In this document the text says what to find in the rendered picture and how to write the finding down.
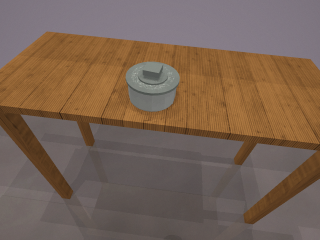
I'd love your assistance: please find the pot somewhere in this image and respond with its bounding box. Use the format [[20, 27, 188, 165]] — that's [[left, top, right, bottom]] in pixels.
[[128, 86, 177, 112]]

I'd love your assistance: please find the knob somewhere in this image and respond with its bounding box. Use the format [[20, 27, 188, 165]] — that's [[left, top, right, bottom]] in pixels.
[[142, 61, 163, 79]]

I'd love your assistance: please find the table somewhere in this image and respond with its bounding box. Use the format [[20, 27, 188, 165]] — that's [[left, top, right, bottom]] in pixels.
[[0, 31, 320, 224]]

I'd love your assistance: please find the lid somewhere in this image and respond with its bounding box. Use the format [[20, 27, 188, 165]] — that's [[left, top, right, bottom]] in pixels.
[[125, 61, 180, 96]]

